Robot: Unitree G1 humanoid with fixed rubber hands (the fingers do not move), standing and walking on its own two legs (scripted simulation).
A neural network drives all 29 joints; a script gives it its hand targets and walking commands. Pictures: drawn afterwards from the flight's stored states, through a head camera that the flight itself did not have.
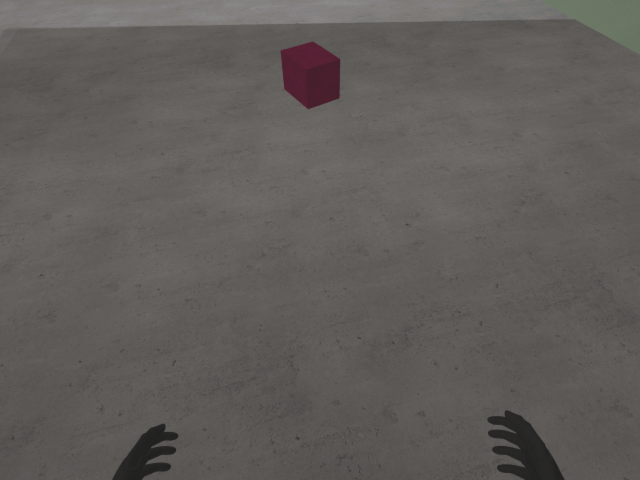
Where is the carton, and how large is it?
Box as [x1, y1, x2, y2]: [281, 42, 339, 108]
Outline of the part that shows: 314,42 309,42 281,50 284,88 307,108 339,97 339,59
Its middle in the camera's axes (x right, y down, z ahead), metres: -0.07 -1.02 +2.35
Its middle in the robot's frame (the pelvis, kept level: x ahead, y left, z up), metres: +2.37 +0.17 -0.63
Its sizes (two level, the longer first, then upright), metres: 0.299 0.229 0.242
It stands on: the floor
